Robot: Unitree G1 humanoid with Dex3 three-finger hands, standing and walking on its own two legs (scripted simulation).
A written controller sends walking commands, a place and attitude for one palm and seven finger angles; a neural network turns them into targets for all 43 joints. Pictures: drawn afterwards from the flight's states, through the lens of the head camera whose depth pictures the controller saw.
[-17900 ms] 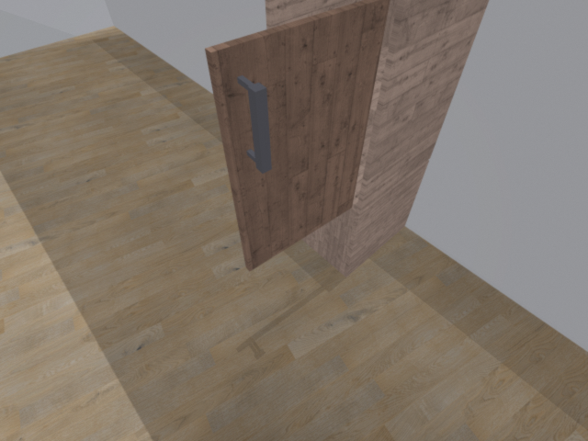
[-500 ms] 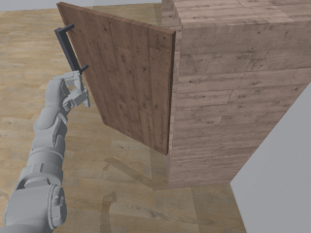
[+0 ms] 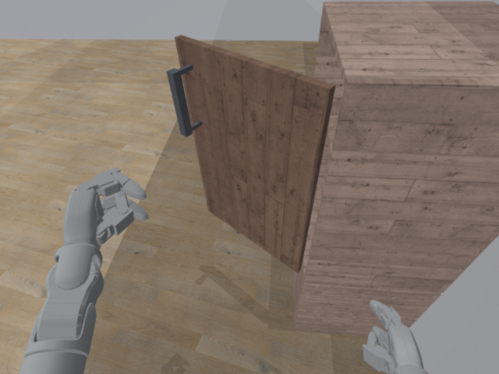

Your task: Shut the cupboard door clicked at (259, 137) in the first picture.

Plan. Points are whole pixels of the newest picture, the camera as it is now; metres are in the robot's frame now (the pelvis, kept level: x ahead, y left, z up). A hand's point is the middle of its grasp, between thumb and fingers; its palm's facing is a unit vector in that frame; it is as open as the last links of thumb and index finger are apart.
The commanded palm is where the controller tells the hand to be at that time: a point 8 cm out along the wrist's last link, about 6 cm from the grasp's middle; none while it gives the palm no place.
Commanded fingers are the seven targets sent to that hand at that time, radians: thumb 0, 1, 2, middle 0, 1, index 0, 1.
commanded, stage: draw the hand back to the body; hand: left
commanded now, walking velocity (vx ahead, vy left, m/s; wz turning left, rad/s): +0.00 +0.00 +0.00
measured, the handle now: (187, 101) +0.66 +0.22 +0.11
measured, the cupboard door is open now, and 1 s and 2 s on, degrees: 55 55 55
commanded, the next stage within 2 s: step back with the hand held close in 0.82 s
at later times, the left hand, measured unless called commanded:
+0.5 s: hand (47, 263) +0.20 +0.27 +0.15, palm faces +0.46 -0.78 -0.42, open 6.5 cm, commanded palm +0.16 +0.30 +0.17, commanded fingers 0.00 0.90 0.90 -0.20 -0.30 -0.20 -0.30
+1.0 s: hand (50, 265) +0.19 +0.26 +0.16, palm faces +0.46 -0.79 -0.41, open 7.4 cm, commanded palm +0.14 +0.30 +0.17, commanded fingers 0.00 0.90 0.90 -0.20 -0.30 -0.20 -0.30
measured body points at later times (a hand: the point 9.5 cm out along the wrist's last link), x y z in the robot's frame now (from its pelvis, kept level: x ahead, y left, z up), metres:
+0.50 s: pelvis +0.02 +0.00 +0.00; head -0.01 -0.03 +0.45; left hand +0.17 +0.31 +0.18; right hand +0.20 -0.22 -0.10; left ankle -0.01 +0.12 -0.74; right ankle -0.01 -0.11 -0.74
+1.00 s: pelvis +0.01 +0.00 +0.00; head -0.02 -0.03 +0.45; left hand +0.16 +0.30 +0.18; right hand +0.19 -0.22 -0.09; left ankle -0.01 +0.12 -0.74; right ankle -0.01 -0.11 -0.74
